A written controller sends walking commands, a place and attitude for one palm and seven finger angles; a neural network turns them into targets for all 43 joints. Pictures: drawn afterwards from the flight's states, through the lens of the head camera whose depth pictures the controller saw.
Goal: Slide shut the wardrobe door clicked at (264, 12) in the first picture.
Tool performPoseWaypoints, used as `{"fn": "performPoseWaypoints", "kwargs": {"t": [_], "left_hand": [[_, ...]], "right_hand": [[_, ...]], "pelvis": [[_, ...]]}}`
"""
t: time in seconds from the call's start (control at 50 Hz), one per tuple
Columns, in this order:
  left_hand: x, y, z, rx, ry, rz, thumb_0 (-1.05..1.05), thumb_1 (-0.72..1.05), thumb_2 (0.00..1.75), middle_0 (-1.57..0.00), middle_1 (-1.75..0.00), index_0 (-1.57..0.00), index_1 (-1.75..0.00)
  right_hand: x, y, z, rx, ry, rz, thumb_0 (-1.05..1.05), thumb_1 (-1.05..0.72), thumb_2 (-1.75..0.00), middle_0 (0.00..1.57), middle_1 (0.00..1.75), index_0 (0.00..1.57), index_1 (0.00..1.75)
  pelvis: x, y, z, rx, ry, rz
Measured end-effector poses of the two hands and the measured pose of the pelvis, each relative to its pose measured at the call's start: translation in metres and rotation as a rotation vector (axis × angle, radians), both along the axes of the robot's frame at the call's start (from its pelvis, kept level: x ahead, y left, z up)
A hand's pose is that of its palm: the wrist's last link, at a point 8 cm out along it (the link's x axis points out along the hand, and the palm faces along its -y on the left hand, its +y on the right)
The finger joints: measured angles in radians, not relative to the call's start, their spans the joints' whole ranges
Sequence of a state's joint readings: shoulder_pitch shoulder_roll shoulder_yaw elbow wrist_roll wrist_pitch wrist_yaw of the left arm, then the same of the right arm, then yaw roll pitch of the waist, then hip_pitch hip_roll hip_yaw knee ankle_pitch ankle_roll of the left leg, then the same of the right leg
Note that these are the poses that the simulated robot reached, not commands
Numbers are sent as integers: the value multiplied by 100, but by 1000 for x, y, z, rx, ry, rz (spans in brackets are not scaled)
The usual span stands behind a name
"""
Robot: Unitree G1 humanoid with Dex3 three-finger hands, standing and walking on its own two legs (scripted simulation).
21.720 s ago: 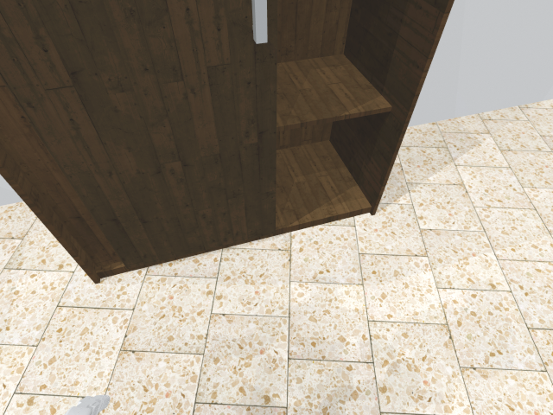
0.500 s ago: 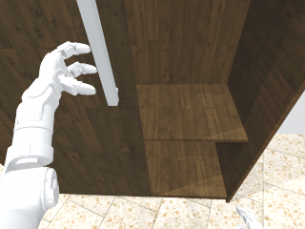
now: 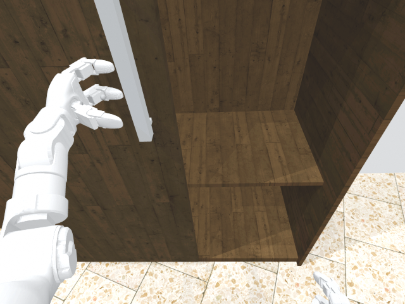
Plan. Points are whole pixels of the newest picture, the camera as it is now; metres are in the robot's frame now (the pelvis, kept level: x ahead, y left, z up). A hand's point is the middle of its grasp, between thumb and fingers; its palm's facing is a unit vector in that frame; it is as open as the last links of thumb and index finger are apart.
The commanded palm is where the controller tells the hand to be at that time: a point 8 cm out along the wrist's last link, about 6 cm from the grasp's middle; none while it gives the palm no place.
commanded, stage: move the hooked fingers beside the handle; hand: left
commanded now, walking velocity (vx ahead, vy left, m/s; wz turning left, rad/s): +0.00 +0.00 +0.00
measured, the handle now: (132, 73) +0.45 +0.13 +0.27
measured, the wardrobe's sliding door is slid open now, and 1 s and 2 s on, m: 0.48 0.48 0.48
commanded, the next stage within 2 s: feel for the door with the fingertips in 1.80 s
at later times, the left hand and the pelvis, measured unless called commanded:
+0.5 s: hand (101, 96) +0.42 +0.18 +0.24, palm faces -0.02 -1.00 -0.03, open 13.1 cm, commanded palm +0.40 +0.28 +0.27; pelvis +0.01 -0.01 +0.00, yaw +0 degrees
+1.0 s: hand (82, 88) +0.42 +0.21 +0.26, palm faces +0.06 -1.00 -0.04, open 13.5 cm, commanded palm +0.39 +0.28 +0.27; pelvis +0.01 -0.01 +0.00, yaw +0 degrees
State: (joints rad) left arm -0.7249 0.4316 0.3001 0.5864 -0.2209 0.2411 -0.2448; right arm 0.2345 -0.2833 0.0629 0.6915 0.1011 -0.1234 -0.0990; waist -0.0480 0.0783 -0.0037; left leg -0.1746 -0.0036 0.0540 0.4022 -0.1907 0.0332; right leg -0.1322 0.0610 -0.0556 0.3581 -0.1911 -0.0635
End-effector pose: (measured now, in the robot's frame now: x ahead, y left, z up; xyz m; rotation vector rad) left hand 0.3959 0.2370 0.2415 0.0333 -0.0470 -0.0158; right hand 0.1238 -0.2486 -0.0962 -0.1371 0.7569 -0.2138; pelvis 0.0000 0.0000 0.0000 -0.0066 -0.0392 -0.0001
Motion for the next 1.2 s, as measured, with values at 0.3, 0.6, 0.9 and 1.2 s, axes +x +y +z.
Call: {"fn": "performPoseWaypoints", "kwargs": {"t": [0.3, 0.6, 0.9, 1.2], "left_hand": [[0, 0, 1, 5, 8, 3, -2, -50, 30, -55, -122, -45, -122], [0, 2, 3, 2, 21, 5, -2, -50, 30, -56, -123, -49, -123], [-1, 16, 11, 0, 4, 44, -2, -50, 30, -53, -124, -43, -122], [-5, 39, 27, 12, -33, 44, -2, -50, 30, -40, -124, -34, -121]], "right_hand": [[20, 2, 4, 0, -25, 24, 1, -91, -90, 20, 30, 20, 30], [25, -7, 5, -1, -30, 18, 1, -91, -90, 20, 30, 20, 30], [15, -15, 2, -1, -17, -2, 1, -91, -90, 20, 30, 20, 30], [31, -7, 2, -10, 1, 34, 1, -91, -90, 20, 30, 20, 30]], "pelvis": [[5, -2, 1, 2, -2, 4], [7, -9, 0, 2, -2, 3], [7, -12, 0, 3, 1, -2], [16, -2, 0, 2, 20, 22]]}}
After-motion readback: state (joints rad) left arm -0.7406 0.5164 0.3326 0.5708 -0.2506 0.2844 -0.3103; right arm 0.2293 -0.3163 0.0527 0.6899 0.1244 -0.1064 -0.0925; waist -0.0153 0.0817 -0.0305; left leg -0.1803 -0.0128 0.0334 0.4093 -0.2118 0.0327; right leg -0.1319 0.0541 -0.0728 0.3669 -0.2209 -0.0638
